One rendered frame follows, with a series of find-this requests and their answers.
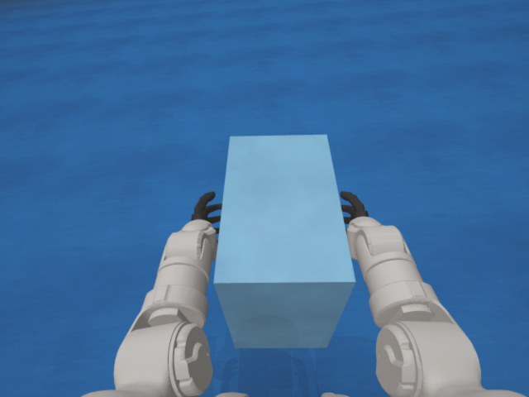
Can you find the robot left upper arm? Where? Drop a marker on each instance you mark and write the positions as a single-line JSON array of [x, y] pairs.
[[171, 360]]

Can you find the robot left forearm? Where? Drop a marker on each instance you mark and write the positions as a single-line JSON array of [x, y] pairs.
[[180, 288]]

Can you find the robot right forearm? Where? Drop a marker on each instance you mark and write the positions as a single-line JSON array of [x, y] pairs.
[[397, 291]]

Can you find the robot right upper arm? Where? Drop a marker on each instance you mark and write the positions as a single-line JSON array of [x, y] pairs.
[[429, 359]]

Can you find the robot right hand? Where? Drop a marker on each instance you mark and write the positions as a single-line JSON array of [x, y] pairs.
[[356, 210]]

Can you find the robot left hand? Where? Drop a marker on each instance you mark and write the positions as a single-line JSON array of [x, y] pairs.
[[201, 210]]

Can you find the carton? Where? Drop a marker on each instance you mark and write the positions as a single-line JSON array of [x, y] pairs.
[[283, 271]]

